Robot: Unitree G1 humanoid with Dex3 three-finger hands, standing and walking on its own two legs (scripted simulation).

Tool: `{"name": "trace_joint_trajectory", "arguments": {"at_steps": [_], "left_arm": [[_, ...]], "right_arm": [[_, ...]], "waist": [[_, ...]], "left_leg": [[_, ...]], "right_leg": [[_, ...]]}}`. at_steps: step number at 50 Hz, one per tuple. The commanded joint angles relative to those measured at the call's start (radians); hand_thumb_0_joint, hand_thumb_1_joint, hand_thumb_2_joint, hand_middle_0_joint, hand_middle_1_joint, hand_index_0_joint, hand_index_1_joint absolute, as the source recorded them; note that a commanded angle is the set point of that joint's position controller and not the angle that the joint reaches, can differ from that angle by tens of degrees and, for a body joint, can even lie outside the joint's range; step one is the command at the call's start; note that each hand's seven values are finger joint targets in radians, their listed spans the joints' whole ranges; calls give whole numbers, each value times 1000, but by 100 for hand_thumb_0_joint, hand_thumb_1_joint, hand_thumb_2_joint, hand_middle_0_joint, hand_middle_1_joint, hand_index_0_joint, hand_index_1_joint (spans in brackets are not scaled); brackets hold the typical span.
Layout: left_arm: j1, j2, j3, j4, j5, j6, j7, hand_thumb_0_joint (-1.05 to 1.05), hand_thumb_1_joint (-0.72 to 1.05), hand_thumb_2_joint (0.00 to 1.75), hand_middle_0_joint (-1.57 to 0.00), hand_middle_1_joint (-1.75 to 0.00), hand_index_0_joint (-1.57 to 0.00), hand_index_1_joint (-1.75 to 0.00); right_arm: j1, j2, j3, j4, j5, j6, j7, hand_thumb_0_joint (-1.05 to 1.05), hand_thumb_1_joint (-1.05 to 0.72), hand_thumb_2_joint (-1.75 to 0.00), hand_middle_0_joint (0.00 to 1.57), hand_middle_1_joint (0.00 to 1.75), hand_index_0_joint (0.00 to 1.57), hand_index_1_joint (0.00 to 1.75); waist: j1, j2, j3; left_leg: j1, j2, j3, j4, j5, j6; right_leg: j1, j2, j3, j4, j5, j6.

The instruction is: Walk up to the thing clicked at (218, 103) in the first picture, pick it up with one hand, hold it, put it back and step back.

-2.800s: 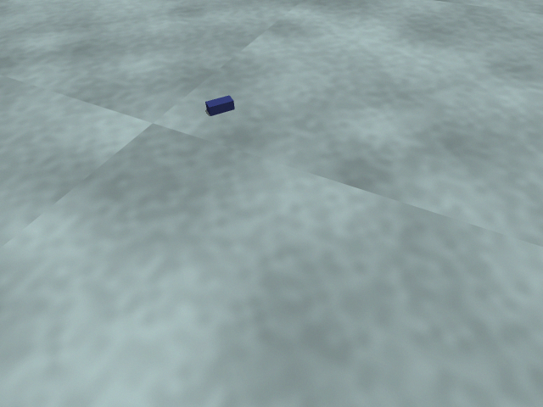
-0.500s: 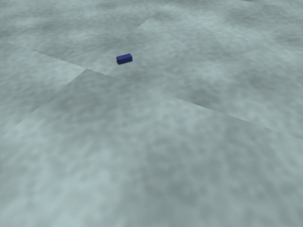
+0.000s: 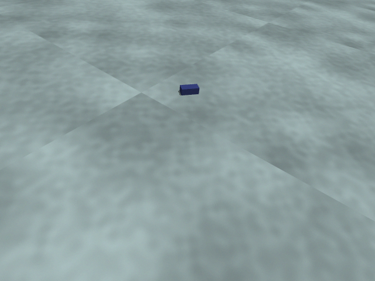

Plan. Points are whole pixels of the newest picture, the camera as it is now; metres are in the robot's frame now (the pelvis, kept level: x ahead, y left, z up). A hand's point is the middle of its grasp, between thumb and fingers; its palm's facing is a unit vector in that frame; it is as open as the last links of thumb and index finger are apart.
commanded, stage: walk up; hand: left
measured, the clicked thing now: (189, 89) +1.91 +0.05 -0.71
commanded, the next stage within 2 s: none
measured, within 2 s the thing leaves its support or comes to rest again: neither
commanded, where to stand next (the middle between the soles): +1.57 -0.27 m, yaw +17 degrees
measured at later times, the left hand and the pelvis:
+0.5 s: hand (120, 182) +0.40 +0.23 -0.10, palm faces +0.10 -0.93 -0.36, open 7.3 cm; pelvis +0.29 -0.06 +0.01, yaw +7 degrees
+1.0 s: hand (137, 151) +0.57 +0.22 -0.15, palm faces +0.15 -0.94 -0.30, open 7.4 cm; pelvis +0.59 -0.05 +0.01, yaw +10 degrees
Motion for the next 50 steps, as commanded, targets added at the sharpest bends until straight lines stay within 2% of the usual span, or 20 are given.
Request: {"name": "trace_joint_trajectory", "arguments": {"at_steps": [1,3,6,11,15,17,19,21,22,23,24,26,29,34,39,42,43,44,45,50], "left_arm": [[-187,148,-16,-196,-11,-55,-6,0,90,90,-20,-30,-20,-30],[-160,182,1,-130,-40,-55,-8,0,90,90,-20,-30,-20,-30],[-84,175,10,-111,-45,-33,-32,0,90,90,-20,-30,-20,-30],[-216,144,13,-188,-27,-29,-53,0,90,90,-20,-30,-20,-30],[-320,93,0,-238,-30,-43,-55,0,90,90,-20,-30,-20,-30],[-312,79,4,-228,-33,-46,-51,0,90,90,-20,-30,-20,-30],[-170,91,27,-190,-36,-44,-40,0,90,90,-20,-30,-20,-30],[161,184,81,-99,-27,-54,-13,0,90,90,-20,-30,-20,-30],[236,268,98,-94,-23,-61,0,0,90,90,-20,-30,-20,-30],[164,299,95,-111,-45,-59,7,0,90,90,-20,-30,-20,-30],[75,270,88,-145,-53,-59,10,0,90,90,-20,-30,-20,-30],[-22,190,56,-183,-51,-68,20,0,90,90,-20,-30,-20,-30],[-35,135,34,-178,-44,-81,19,0,90,90,-20,-30,-20,-30],[-52,156,28,-231,-33,-99,7,0,90,90,-20,-30,-20,-30],[17,170,27,-226,-31,-81,0,0,90,90,-20,-30,-20,-30],[56,143,14,-241,-40,-64,15,0,90,90,-20,-30,-20,-30],[108,92,-5,-246,-47,-58,23,0,90,90,-20,-30,-20,-30],[175,33,-17,-258,-54,-55,23,0,90,90,-20,-30,-20,-30],[158,154,7,-251,-57,-41,31,0,90,90,-20,-30,-20,-30],[83,133,13,-224,-56,-42,20,0,90,90,-20,-30,-20,-30]], "right_arm": [[65,-389,-72,-69,28,-21,-37,0,-90,-90,20,30,20,30],[19,-308,-31,-87,22,-45,-44,0,-90,-90,20,30,20,30],[2,-249,-12,-100,34,-59,-44,0,-90,-90,20,30,20,30],[90,-251,-14,-97,32,-77,-52,0,-90,-90,20,30,20,30],[131,-249,-13,-86,30,-77,-59,0,-90,-90,20,30,20,30],[140,-247,-14,-91,21,-69,-67,0,-90,-90,20,30,20,30],[110,-255,-18,-106,15,-59,-79,0,-90,-90,20,30,20,30],[146,-165,16,-114,15,-54,-81,0,-90,-90,20,30,20,30],[176,-75,48,-156,27,-60,-78,0,-90,-90,20,30,20,30],[158,-176,26,-153,26,-57,-89,0,-90,-90,20,30,20,30],[94,-217,18,-134,24,-58,-91,0,-90,-90,20,30,20,30],[65,-189,23,-102,48,-56,-74,0,-90,-90,20,30,20,30],[124,-135,27,-94,30,-38,-54,0,-90,-90,20,30,20,30],[-20,-132,21,-155,22,-26,-24,0,-90,-90,20,30,20,30],[-68,-116,14,-176,24,-36,-23,0,-90,-90,20,30,20,30],[150,-181,-15,-125,3,-46,-46,0,-90,-90,20,30,20,30],[253,-230,-35,-112,-15,-50,-60,0,-90,-90,20,30,20,30],[290,-310,-53,-131,-24,-52,-76,0,-90,-90,20,30,20,30],[269,-323,-59,-157,10,-49,-80,0,-90,-90,20,30,20,30],[112,-218,-5,-186,50,-66,-92,0,-90,-90,20,30,20,30]], "waist": [[-79,306,146],[-41,184,146],[-4,219,111],[-53,189,107],[-74,175,101],[-70,182,58],[15,183,-33],[164,-41,-195],[161,-287,-229],[137,-228,-211],[119,-141,-143],[55,-33,-12],[-2,-57,71],[1,-6,154],[21,37,58],[-86,197,-85],[-133,309,-138],[-112,458,-210],[-125,298,-248],[-47,155,15]], "left_leg": [[294,440,-1001,-719,-617,317],[193,288,-591,-579,-366,242],[118,183,-339,-592,-285,178],[250,185,-283,-592,-162,211],[302,158,-195,-519,191,186],[325,154,-159,-438,374,163],[297,147,-124,-231,547,137],[26,42,-52,271,376,74],[-260,-116,-58,504,-153,55],[-343,-88,-101,590,-218,58],[-349,-24,-133,640,-154,61],[-244,24,-188,558,-11,77],[-139,34,-165,397,35,65],[-166,46,-98,70,111,5],[52,10,-30,-128,245,31],[356,-51,-14,-198,155,93],[508,30,-135,-235,29,138],[690,301,-583,-270,7,219],[749,403,-870,-371,-25,332],[258,255,-332,-390,445,229]], "right_leg": [[-687,51,157,447,75,4],[-570,-13,189,342,197,28],[-439,-8,118,179,288,49],[-522,1,94,-26,393,73],[-462,40,47,-203,472,48],[-367,75,6,-253,451,29],[-138,109,-16,-266,404,7],[313,82,70,-294,276,-24],[468,-174,488,-444,12,-67],[431,-284,744,-574,-66,-168],[325,-286,712,-574,-39,-201],[76,-158,395,-551,214,-157],[-116,-73,182,-550,399,-115],[-174,-79,97,-653,255,-157],[-104,-68,43,-521,396,-122],[-119,-13,-18,-109,695,-82],[-270,36,-42,139,563,-54],[-511,163,-31,343,71,-7],[-631,187,97,445,14,8],[-471,45,168,397,184,29]]}}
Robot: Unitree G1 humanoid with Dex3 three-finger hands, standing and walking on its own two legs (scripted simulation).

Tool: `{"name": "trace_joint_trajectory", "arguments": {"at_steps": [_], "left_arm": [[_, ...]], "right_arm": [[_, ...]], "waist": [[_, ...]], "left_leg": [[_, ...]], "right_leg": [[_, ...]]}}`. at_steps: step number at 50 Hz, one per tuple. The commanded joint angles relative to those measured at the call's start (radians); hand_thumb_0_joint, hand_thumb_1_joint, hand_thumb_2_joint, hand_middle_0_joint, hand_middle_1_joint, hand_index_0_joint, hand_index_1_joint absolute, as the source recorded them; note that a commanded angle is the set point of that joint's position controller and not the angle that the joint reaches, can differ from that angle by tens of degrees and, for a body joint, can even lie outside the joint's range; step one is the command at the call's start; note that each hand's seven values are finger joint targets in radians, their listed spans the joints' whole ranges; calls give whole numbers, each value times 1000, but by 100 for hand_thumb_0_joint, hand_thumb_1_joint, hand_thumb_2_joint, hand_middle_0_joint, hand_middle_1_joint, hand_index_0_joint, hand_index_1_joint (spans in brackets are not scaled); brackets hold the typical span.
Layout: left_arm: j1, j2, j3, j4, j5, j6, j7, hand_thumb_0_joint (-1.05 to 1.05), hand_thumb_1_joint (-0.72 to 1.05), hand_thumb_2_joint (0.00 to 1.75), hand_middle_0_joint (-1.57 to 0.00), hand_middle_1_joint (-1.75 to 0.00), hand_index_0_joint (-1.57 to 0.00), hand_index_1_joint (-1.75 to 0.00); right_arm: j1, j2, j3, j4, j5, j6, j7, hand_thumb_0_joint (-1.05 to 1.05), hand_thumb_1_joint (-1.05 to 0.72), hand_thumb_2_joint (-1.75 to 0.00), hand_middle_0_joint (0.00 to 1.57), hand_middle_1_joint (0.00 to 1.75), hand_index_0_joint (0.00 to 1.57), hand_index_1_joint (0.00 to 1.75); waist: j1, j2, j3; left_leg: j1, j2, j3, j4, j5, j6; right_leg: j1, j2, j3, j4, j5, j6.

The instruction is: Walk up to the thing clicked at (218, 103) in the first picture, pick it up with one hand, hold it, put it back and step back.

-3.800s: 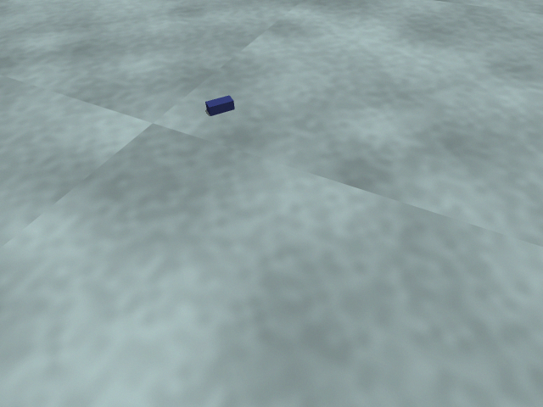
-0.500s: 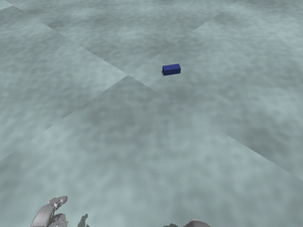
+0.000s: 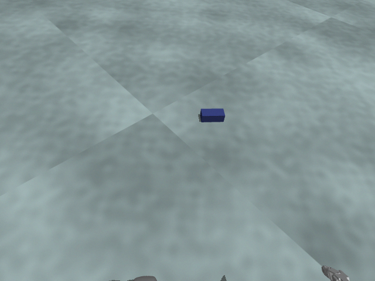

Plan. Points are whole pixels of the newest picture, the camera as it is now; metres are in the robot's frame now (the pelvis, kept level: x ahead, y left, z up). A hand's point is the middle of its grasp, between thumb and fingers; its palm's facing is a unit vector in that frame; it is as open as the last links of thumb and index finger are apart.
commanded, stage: walk up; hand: left
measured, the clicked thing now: (212, 115) +1.32 -0.14 -0.72
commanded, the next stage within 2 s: none
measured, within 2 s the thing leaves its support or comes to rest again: neither
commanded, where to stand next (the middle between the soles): +0.93 -0.39 m, yaw +6 degrees
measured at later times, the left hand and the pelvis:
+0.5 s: hand (150, 215) +0.28 +0.12 -0.10, palm faces +0.04 -0.92 -0.39, open 7.3 cm; pelvis +0.23 -0.15 +0.02, yaw +1 degrees
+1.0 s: hand (178, 161) +0.48 +0.07 -0.14, palm faces +0.03 -0.96 -0.29, open 7.4 cm; pelvis +0.44 -0.20 +0.01, yaw +3 degrees
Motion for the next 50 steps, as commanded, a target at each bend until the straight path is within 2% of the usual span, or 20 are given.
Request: {"name": "trace_joint_trajectory", "arguments": {"at_steps": [1,4,9,12,14,15,16,17,18,21,23,29,33,37,38,39,40,41,45,50], "left_arm": [[8,208,81,-103,-3,-27,-3,0,90,90,-20,-30,-20,-30],[-30,181,79,-120,2,-16,-34,0,90,90,-20,-30,-20,-30],[-127,182,91,-129,10,-18,-61,0,90,90,-20,-30,-20,-30],[-92,193,109,-94,14,-23,-58,0,90,90,-20,-30,-20,-30],[51,252,140,-50,21,-37,-42,0,90,90,-20,-30,-20,-30],[168,320,168,-23,31,-47,-26,0,90,90,-20,-30,-20,-30],[157,387,166,-48,20,-56,-11,0,90,90,-20,-30,-20,-30],[65,391,161,-68,6,-51,-6,0,90,90,-20,-30,-20,-30],[12,363,152,-97,1,-45,-2,0,90,90,-20,-30,-20,-30],[-82,258,120,-106,2,-57,13,0,90,90,-20,-30,-20,-30],[-65,230,107,-107,5,-67,11,0,90,90,-20,-30,-20,-30],[-1,226,101,-137,21,-70,9,0,90,90,-20,-30,-20,-30],[36,212,97,-141,20,-53,11,0,90,90,-20,-30,-20,-30],[16,221,89,-166,15,-39,18,0,90,90,-20,-30,-20,-30],[36,191,79,-174,11,-36,21,0,90,90,-20,-30,-20,-30],[77,131,65,-187,2,-34,22,0,90,90,-20,-30,-20,-30],[117,130,70,-182,1,-25,22,0,90,90,-20,-30,-20,-30],[72,260,95,-172,10,-12,31,0,90,90,-20,-30,-20,-30],[61,207,88,-136,4,-13,12,0,90,90,-20,-30,-20,-30],[33,157,81,-141,8,1,-28,0,90,90,-20,-30,-20,-30]], "right_arm": [[109,-304,-81,-33,20,-29,-32,0,-90,-90,20,30,20,30],[69,-309,-78,-50,7,-41,-26,0,-90,-90,20,30,20,30],[40,-356,-91,-36,0,-41,-16,0,-90,-90,20,30,20,30],[23,-350,-89,-24,-5,-26,-19,0,-90,-90,20,30,20,30],[54,-282,-67,-15,-15,-17,-24,0,-90,-90,20,30,20,30],[108,-202,-40,-18,-17,-13,-23,0,-90,-90,20,30,20,30],[120,-181,-28,-45,7,-13,-27,0,-90,-90,20,30,20,30],[96,-274,-53,-20,-8,-1,-41,0,-90,-90,20,30,20,30],[62,-290,-61,2,-5,-1,-41,0,-90,-90,20,30,20,30],[147,-252,-50,68,23,13,-18,0,-90,-90,20,30,20,30],[167,-242,-51,79,10,22,-7,0,-90,-90,20,30,20,30],[8,-221,-46,14,-1,33,7,0,-90,-90,20,30,20,30],[-49,-198,-40,-18,-1,21,3,0,-90,-90,20,30,20,30],[108,-215,-59,18,-5,10,-14,0,-90,-90,20,30,20,30],[222,-253,-76,45,-17,5,-25,0,-90,-90,20,30,20,30],[317,-329,-102,48,-38,4,-38,0,-90,-90,20,30,20,30],[309,-390,-118,14,-31,6,-51,0,-90,-90,20,30,20,30],[272,-389,-126,6,10,8,-54,0,-90,-90,20,30,20,30],[122,-280,-71,-28,15,-9,-54,0,-90,-90,20,30,20,30],[57,-314,-77,-38,-6,-30,-35,0,-90,-90,20,30,20,30]], "waist": [[-32,154,-77],[-16,193,-22],[-26,251,-32],[16,205,-78],[98,16,-167],[151,-234,-191],[123,-378,-162],[98,-260,-132],[84,-189,-83],[-10,-121,-37],[-16,-108,-47],[32,-49,23],[50,-5,-7],[-40,73,-88],[-96,162,-156],[-136,313,-224],[-116,345,-235],[-125,191,-235],[-42,101,-39],[-13,252,40]], "left_leg": [[171,273,-273,-287,371,199],[71,225,-155,-330,224,197],[9,204,-131,-363,-123,159],[-27,210,-113,-248,-98,137],[-79,138,-41,121,70,92],[-235,42,16,451,-1,57],[-442,-82,-16,607,-263,13],[-443,-10,-92,693,-273,19],[-410,40,-142,685,-200,21],[-259,70,-152,524,-23,28],[-210,50,-129,468,23,12],[-280,42,-111,188,46,-20],[-197,46,-56,6,96,-2],[162,-31,8,-86,98,39],[346,-20,-36,-134,69,77],[527,176,-334,-178,-78,154],[618,409,-780,-277,-181,263],[556,474,-876,-333,-241,324],[198,290,-347,-328,158,197],[9,220,-156,-371,25,199]], "right_leg": [[-193,-111,85,-26,66,25],[-171,-130,36,-232,121,45],[-41,-127,-15,-511,301,32],[120,-85,-81,-560,289,25],[352,-46,-63,-611,164,3],[466,-139,104,-742,-91,-20],[479,-367,563,-975,-124,-88],[420,-418,641,-993,-169,-158],[285,-399,593,-994,-148,-161],[150,-207,175,-926,104,-56],[126,-179,103,-929,220,-75],[207,-216,69,-983,229,-94],[302,-220,26,-874,483,-87],[177,-183,-29,-626,629,-75],[82,-125,-65,-401,604,-51],[-142,-42,-89,-153,319,-7],[-376,69,-38,30,-145,36],[-366,-3,105,104,-131,13],[-244,-67,128,34,59,20],[-158,-120,38,-265,147,52]]}}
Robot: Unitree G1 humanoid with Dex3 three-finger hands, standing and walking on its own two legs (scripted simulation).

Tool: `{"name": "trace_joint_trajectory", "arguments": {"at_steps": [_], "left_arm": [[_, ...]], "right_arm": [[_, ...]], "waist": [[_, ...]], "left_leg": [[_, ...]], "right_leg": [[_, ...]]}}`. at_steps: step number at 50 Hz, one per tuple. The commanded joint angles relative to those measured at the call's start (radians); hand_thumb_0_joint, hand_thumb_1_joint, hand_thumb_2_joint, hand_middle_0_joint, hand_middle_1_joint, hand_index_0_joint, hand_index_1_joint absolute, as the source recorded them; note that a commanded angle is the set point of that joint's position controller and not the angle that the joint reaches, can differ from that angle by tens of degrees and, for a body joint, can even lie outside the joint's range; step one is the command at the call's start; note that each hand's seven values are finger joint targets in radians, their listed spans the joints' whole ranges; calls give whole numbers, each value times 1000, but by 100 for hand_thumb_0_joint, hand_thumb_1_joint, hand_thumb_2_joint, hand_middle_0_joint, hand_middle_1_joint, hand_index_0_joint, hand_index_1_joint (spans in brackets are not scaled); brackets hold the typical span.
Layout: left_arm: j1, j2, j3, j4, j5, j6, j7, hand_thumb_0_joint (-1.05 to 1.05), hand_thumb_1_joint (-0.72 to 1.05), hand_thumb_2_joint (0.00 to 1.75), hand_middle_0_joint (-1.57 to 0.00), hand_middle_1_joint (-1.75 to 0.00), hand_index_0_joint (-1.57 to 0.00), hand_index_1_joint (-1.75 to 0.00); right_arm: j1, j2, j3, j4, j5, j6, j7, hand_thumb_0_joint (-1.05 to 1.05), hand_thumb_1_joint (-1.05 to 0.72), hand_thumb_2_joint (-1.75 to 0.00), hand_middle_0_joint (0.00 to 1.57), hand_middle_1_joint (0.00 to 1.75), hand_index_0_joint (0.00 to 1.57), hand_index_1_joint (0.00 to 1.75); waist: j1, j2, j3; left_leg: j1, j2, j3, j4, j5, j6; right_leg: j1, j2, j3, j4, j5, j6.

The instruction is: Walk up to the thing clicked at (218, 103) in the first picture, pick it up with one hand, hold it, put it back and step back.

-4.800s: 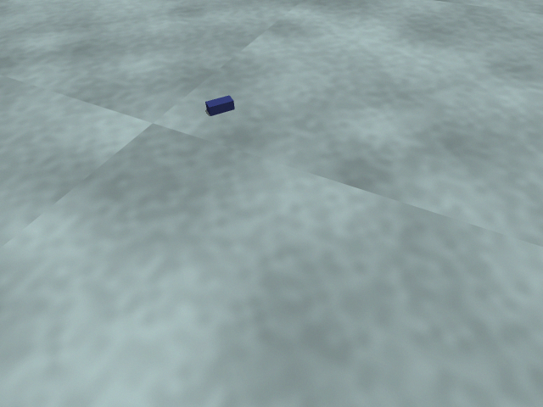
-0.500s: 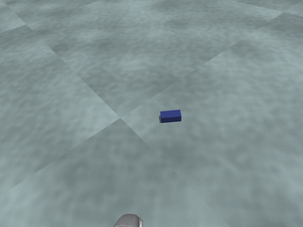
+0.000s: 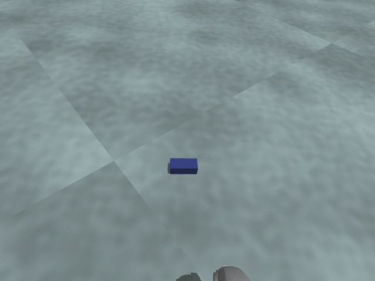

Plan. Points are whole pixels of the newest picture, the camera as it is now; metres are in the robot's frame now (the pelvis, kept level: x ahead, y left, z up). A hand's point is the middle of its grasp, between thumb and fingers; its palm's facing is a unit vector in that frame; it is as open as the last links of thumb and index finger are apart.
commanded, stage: walk up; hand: left
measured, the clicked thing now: (183, 166) +0.88 +0.01 -0.73
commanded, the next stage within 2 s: none
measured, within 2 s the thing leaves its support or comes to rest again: neither
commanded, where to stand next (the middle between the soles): +0.48 -0.21 m, yaw +3 degrees
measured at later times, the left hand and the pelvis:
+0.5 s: hand (137, 260) +0.19 +0.13 -0.12, palm faces +0.02 -0.92 -0.39, open 7.4 cm; pelvis +0.17 -0.15 +0.01, yaw +0 degrees
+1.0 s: hand (172, 194) +0.37 +0.06 -0.14, palm faces -0.02 -0.94 -0.35, open 7.3 cm; pelvis +0.31 -0.22 +0.00, yaw +1 degrees
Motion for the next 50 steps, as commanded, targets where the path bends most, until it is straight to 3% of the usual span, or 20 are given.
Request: {"name": "trace_joint_trajectory", "arguments": {"at_steps": [1,7,10,11,12,13,14,17,19,27,31,32,33,34,35,36,39,41,46,50], "left_arm": [[21,149,57,-69,6,-10,-22,0,90,90,-20,-30,-20,-30],[-17,178,80,-30,10,-14,-33,0,90,90,-20,-30,-20,-30],[113,225,106,21,20,-39,-17,0,90,90,-20,-30,-20,-30],[216,290,129,43,31,-54,0,0,90,90,-20,-30,-20,-30],[202,365,132,12,27,-67,17,0,90,90,-20,-30,-20,-30],[143,371,126,0,11,-64,22,0,90,90,-20,-30,-20,-30],[99,349,120,-23,0,-57,25,0,90,90,-20,-30,-20,-30],[11,240,81,-38,-3,-64,41,0,90,90,-20,-30,-20,-30],[14,219,72,-41,-1,-71,41,0,90,90,-20,-30,-20,-30],[78,220,62,-85,9,-64,41,0,90,90,-20,-30,-20,-30],[29,220,53,-108,4,-52,38,0,90,90,-20,-30,-20,-30],[35,191,41,-116,3,-52,39,0,90,90,-20,-30,-20,-30],[86,124,22,-121,-4,-52,38,0,90,90,-20,-30,-20,-30],[128,98,22,-117,-4,-44,36,0,90,90,-20,-30,-20,-30],[117,217,48,-100,6,-26,48,0,90,90,-20,-30,-20,-30],[74,240,48,-95,13,-24,51,0,90,90,-20,-30,-20,-30],[82,199,51,-60,4,-22,38,0,90,90,-20,-30,-20,-30],[115,175,51,-46,3,-17,28,0,90,90,-20,-30,-20,-30],[24,157,52,-54,2,-24,-4,0,90,90,-20,-30,-20,-30],[64,164,62,9,-6,-48,15,0,90,90,-20,-30,-20,-30]], "right_arm": [[-13,-333,-100,-63,-9,-35,-9,0,-90,-90,20,30,20,30],[-57,-372,-116,-49,-14,-14,1,0,-90,-90,20,30,20,30],[-30,-288,-88,-34,-26,4,-1,0,-90,-90,20,30,20,30],[28,-208,-61,-32,-24,8,0,0,-90,-90,20,30,20,30],[47,-150,-34,-61,-1,5,-2,0,-90,-90,20,30,20,30],[3,-256,-65,-45,-10,15,-20,0,-90,-90,20,30,20,30],[-22,-283,-72,-30,-9,13,-23,0,-90,-90,20,30,20,30],[58,-246,-64,35,17,19,-3,0,-90,-90,20,30,20,30],[79,-229,-59,40,5,24,7,0,-90,-90,20,30,20,30],[-68,-196,-57,-31,-12,19,22,0,-90,-90,20,30,20,30],[51,-198,-72,-1,-10,4,15,0,-90,-90,20,30,20,30],[146,-229,-87,24,-12,-1,3,0,-90,-90,20,30,20,30],[216,-299,-108,25,-31,-6,-8,0,-90,-90,20,30,20,30],[206,-355,-119,-8,-31,-7,-20,0,-90,-90,20,30,20,30],[173,-363,-125,-22,0,-1,-22,0,-90,-90,20,30,20,30],[140,-357,-128,-24,6,2,-21,0,-90,-90,20,30,20,30],[67,-271,-86,-49,5,-11,-19,0,-90,-90,20,30,20,30],[42,-269,-83,-45,2,-18,-11,0,-90,-90,20,30,20,30],[-18,-310,-96,-70,-18,-14,14,0,-90,-90,20,30,20,30],[-69,-312,-91,-72,-16,21,20,0,-90,-90,20,30,20,30]], "waist": [[1,284,29],[14,283,-38],[92,57,-123],[135,-176,-156],[118,-360,-123],[111,-245,-97],[94,-191,-53],[12,-119,-37],[8,-121,-57],[61,-44,-45],[-34,45,-80],[-79,125,-135],[-108,289,-199],[-76,348,-181],[-80,210,-167],[-78,186,-88],[-22,128,-5],[-2,195,-15],[-16,320,27],[28,307,-11]], "left_leg": [[-100,215,-137,-291,-29,213],[-169,212,-136,-250,-300,166],[-181,130,-43,130,-158,114],[-290,56,24,460,-94,82],[-532,-92,-17,643,-277,24],[-540,-34,-84,713,-285,23],[-514,20,-127,704,-242,24],[-380,31,-139,590,-106,30],[-328,14,-108,514,-69,19],[-260,19,-34,162,18,3],[76,-54,35,-6,94,39],[228,-56,5,-48,74,65],[368,115,-258,-127,-69,129],[429,350,-672,-218,-138,212],[366,425,-762,-256,-226,288],[251,435,-745,-286,-240,312],[72,265,-357,-271,87,192],[11,219,-236,-255,147,190],[-126,166,-148,-316,-223,197],[-239,173,-147,-198,-296,179]], "right_leg": [[3,-71,-36,-239,82,17],[212,-42,-117,-426,157,5],[430,13,-137,-545,56,-5],[544,-66,20,-668,-145,-30],[578,-277,457,-849,-98,-106],[532,-348,543,-866,-70,-192],[419,-350,506,-866,-55,-220],[344,-167,117,-769,269,-149],[324,-139,37,-764,331,-181],[372,-207,12,-749,362,-198],[213,-160,-52,-575,371,-156],[161,-100,-99,-394,425,-124],[14,-18,-138,-131,266,-75],[-204,96,-119,19,-179,-31],[-210,39,-24,82,-203,-39],[-220,5,6,123,-181,-39],[-98,-25,57,28,-35,-19],[-38,-29,0,-29,10,-5],[63,-49,-71,-327,101,17],[271,-10,-109,-461,170,13]]}}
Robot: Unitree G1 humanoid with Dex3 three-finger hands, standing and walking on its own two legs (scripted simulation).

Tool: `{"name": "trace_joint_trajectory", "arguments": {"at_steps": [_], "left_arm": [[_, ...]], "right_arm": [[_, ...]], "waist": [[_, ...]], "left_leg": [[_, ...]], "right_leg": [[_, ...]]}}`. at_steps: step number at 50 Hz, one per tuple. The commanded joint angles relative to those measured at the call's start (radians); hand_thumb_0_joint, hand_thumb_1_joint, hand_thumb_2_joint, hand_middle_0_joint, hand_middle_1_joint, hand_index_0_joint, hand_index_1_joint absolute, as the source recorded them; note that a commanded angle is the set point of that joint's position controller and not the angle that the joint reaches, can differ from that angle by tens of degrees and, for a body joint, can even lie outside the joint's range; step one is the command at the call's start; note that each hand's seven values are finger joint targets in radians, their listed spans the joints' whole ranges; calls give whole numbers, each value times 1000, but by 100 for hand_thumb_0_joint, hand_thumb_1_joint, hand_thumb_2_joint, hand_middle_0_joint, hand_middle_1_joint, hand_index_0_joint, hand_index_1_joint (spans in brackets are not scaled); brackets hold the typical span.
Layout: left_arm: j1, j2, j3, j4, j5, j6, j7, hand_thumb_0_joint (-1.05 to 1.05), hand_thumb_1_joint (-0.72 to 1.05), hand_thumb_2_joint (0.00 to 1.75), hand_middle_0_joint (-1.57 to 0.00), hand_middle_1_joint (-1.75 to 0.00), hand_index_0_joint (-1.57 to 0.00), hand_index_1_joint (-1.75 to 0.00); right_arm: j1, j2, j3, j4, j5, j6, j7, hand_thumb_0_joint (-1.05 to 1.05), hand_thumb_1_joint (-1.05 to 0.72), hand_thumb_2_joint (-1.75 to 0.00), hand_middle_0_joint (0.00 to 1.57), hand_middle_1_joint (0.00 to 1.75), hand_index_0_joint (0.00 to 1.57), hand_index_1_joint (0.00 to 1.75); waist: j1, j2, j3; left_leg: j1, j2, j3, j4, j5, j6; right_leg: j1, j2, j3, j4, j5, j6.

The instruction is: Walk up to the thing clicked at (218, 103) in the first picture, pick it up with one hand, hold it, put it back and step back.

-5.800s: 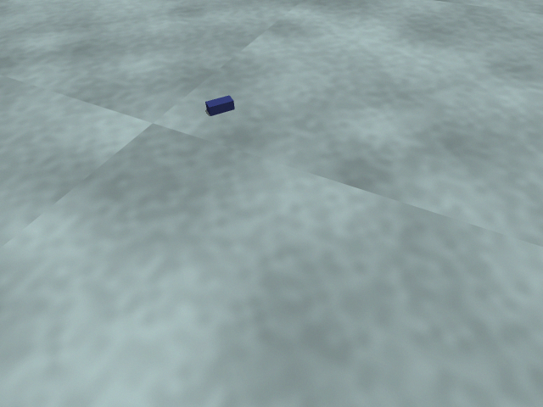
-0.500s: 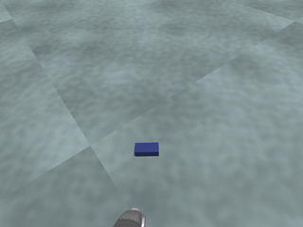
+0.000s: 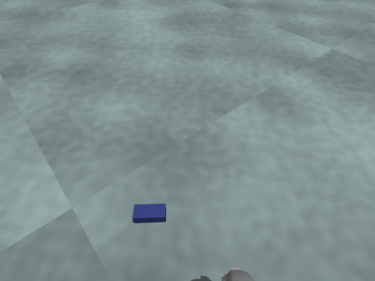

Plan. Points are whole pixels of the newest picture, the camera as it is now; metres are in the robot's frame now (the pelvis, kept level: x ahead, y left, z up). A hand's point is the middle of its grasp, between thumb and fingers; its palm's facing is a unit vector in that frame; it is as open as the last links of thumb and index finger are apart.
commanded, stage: walk up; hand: left
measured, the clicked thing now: (150, 213) +0.58 +0.22 -0.73
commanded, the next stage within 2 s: none
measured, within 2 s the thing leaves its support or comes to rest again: neither
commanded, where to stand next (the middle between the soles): +0.17 +0.00 m, yaw +2 degrees
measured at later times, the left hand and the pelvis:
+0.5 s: hand out of the picture +0.08 +0.24 -0.13, palm faces +0.06 -0.89 -0.46, open 7.4 cm; pelvis +0.06 -0.04 -0.01, yaw +6 degrees
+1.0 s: hand out of the picture +0.10 +0.27 -0.15, palm faces +0.06 -0.92 -0.39, open 7.4 cm; pelvis +0.07 +0.00 +0.00, yaw +5 degrees
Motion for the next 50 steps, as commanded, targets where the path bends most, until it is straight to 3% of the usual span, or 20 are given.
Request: {"name": "trace_joint_trajectory", "arguments": {"at_steps": [1,3,4,5,6,10,20,26,27,28,29,30,33,35,39,42,44,46,48,50], "left_arm": [[122,170,66,19,1,-44,32,0,90,90,-20,-30,-20,-30],[226,228,85,50,13,-64,61,0,90,90,-20,-30,-20,-30],[242,315,100,31,26,-75,75,0,90,90,-20,-30,-20,-30],[135,329,84,-14,21,-74,82,0,90,90,-20,-30,-20,-30],[67,344,81,-33,11,-69,81,0,90,90,-20,-30,-20,-30],[4,249,51,-25,-2,-78,98,0,90,90,-20,-30,-20,-30],[36,268,62,-52,20,-70,126,0,90,90,-20,-30,-20,-30],[-39,257,41,-56,12,-47,123,0,90,90,-20,-30,-20,-30],[-33,211,23,-52,8,-42,122,0,90,90,-20,-30,-20,-30],[-27,148,-2,-54,-3,-39,121,0,90,90,-20,-30,-20,-30],[-25,104,-15,-56,-11,-32,123,0,90,90,-20,-30,-20,-30],[-65,189,6,-28,1,-31,136,0,90,90,-20,-30,-20,-30],[-45,178,6,22,-11,-36,124,0,90,90,-20,-30,-20,-30],[-2,156,2,56,-17,-41,121,0,90,90,-20,-30,-20,-30],[-16,168,4,90,6,-57,125,0,90,90,-20,-30,-20,-30],[-120,258,11,82,11,-58,115,0,90,90,-20,-30,-20,-30],[-177,192,-14,69,4,-47,104,0,90,90,-20,-30,-20,-30],[-160,141,-31,89,-2,-43,96,0,90,90,-20,-30,-20,-30],[-122,148,-27,122,1,-45,96,0,90,90,-20,-30,-20,-30],[-125,153,-25,135,-1,-54,93,0,90,90,-20,-30,-20,-30]], "right_arm": [[-127,-240,-64,-93,0,10,-11,0,-90,-90,20,30,20,30],[-45,-124,-27,-78,-7,33,-12,0,-90,-90,20,30,20,30],[-4,-62,-6,-93,-1,38,-13,0,-90,-90,20,30,20,30],[12,-126,-24,-74,6,51,-25,0,-90,-90,20,30,20,30],[4,-202,-49,-56,3,55,-34,0,-90,-90,20,30,20,30],[66,-191,-52,30,18,72,-23,0,-90,-90,20,30,20,30],[-95,-175,-61,-21,-22,110,-3,0,-90,-90,20,30,20,30],[-50,-154,-61,11,-11,86,-2,0,-90,-90,20,30,20,30],[-16,-172,-67,31,-15,76,-10,0,-90,-90,20,30,20,30],[-23,-224,-79,26,-28,69,-18,0,-90,-90,20,30,20,30],[-86,-276,-80,-5,-26,64,-22,0,-90,-90,20,30,20,30],[-87,-319,-88,10,-10,69,-16,0,-90,-90,20,30,20,30],[-178,-213,-52,-11,-14,70,-24,0,-90,-90,20,30,20,30],[-200,-223,-46,0,-3,62,-27,0,-90,-90,20,30,20,30],[-232,-176,-24,-6,15,71,-24,0,-90,-90,20,30,20,30],[-202,-147,-17,36,17,69,-28,0,-90,-90,20,30,20,30],[-178,-180,-27,73,4,60,-29,0,-90,-90,20,30,20,30],[-247,-216,-29,73,3,49,-21,0,-90,-90,20,30,20,30],[-279,-211,-20,76,3,50,-17,0,-90,-90,20,30,20,30],[-292,-177,-7,84,3,47,-17,0,-90,-90,20,30,20,30]], "waist": [[77,194,-25],[123,-116,-90],[119,-309,-65],[80,-190,-30],[61,-182,-2],[14,-142,-42],[64,-109,-62],[4,-87,-139],[-14,-11,-159],[-13,166,-153],[10,275,-116],[-26,263,-109],[14,226,-61],[33,270,-85],[48,171,-123],[4,-31,-101],[-28,17,-74],[10,106,-46],[40,78,-42],[43,68,-77]], "left_leg": [[-321,120,-118,-81,-251,167],[-375,-1,3,330,-241,118],[-508,-100,-28,562,-288,63],[-497,-86,-131,613,-242,35],[-456,-35,-151,627,-235,34],[-370,-30,-181,587,-72,26],[-318,-22,-145,349,-147,8],[-68,-73,-36,56,-51,38],[11,-66,-80,-44,-26,56],[53,81,-331,-122,-3,106],[67,223,-544,-172,2,191],[-63,280,-572,-164,-53,278],[-67,132,-329,-83,224,202],[-91,135,-292,-40,375,193],[-145,98,-219,56,286,123],[-129,-30,-113,126,-98,44],[-13,13,-183,-38,-115,66],[-73,125,-342,-184,-185,120],[-125,160,-330,-196,-161,143],[-119,96,-239,-163,-25,95]], "right_leg": [[342,76,-85,-139,85,7],[474,49,-16,-277,-74,11],[440,-170,368,-434,-230,-47],[310,-296,567,-533,-267,-146],[237,-308,598,-526,-245,-202],[240,-137,211,-414,14,-127],[249,-223,157,-331,162,-224],[148,-158,45,-137,199,-173],[103,-118,5,-25,194,-127],[-23,-27,-69,130,70,-57],[-161,93,-122,161,-290,-14],[-70,54,-42,202,-391,-24],[-16,51,-26,109,-256,-21],[80,70,-66,32,-151,-17],[306,93,-48,-258,75,-33],[200,-145,264,-317,3,-171],[79,-73,150,-282,-45,-110],[96,78,-11,-174,-89,-35],[196,90,-24,-205,-100,-28],[279,61,16,-262,28,-38]]}}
